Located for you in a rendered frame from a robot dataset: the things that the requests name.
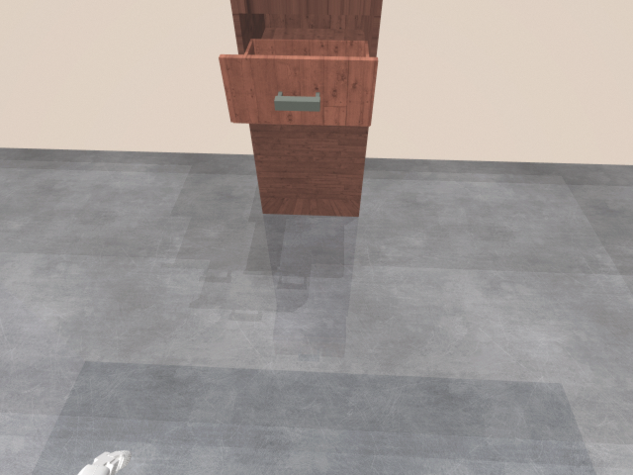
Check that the handle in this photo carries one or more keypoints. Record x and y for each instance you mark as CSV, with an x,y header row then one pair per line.
x,y
297,103

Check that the cabinet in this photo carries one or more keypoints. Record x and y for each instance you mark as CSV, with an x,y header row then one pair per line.
x,y
308,169

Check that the left robot hand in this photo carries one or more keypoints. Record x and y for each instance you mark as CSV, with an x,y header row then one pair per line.
x,y
107,463

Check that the drawer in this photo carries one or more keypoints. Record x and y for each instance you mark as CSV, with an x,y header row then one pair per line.
x,y
341,71

